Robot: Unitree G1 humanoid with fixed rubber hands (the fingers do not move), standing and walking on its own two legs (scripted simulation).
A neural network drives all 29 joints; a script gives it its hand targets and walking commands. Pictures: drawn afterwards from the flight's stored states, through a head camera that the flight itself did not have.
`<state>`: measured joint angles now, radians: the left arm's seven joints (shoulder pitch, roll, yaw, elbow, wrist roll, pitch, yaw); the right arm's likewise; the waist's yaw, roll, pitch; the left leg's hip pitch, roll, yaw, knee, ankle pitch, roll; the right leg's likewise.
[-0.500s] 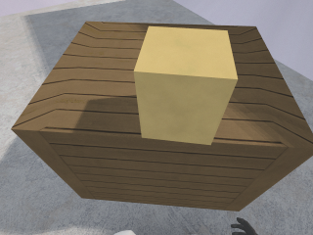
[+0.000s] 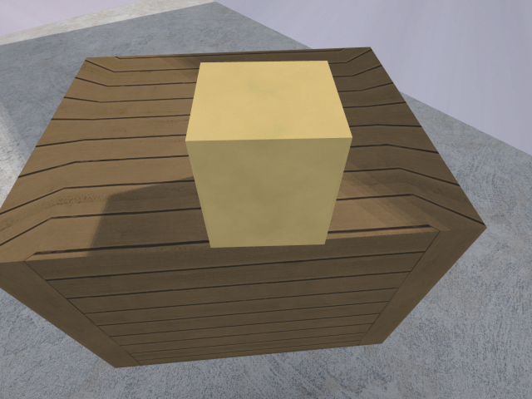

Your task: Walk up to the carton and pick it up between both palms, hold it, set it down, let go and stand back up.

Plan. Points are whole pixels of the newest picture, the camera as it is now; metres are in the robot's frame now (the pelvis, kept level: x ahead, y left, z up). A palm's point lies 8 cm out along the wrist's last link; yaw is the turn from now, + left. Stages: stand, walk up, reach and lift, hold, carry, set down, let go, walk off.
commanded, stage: walk up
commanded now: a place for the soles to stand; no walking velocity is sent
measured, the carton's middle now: (266, 158) +0.47 +0.00 +0.09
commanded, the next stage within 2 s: reach and lift in 1.34 s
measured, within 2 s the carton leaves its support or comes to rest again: neither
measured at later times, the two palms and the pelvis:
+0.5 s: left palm out of the picture +0.08 +0.24 -0.13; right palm out of the picture +0.03 -0.27 -0.15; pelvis +0.01 -0.01 -0.01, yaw -7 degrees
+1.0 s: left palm out of the picture +0.10 +0.23 -0.13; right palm out of the picture +0.00 -0.27 -0.15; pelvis +0.02 -0.01 +0.00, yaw -11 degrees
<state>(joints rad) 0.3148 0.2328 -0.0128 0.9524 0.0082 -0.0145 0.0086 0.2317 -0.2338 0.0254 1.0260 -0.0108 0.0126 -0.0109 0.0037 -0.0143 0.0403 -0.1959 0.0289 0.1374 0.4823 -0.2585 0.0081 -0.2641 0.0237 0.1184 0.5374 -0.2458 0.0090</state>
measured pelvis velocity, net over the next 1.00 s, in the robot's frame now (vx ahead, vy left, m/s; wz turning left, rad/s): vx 0.02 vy -0.01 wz -0.19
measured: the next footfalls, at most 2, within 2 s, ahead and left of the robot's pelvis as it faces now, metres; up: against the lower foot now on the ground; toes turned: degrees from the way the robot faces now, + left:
none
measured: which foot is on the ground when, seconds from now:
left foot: down 0.00-1.00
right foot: down 0.00-1.00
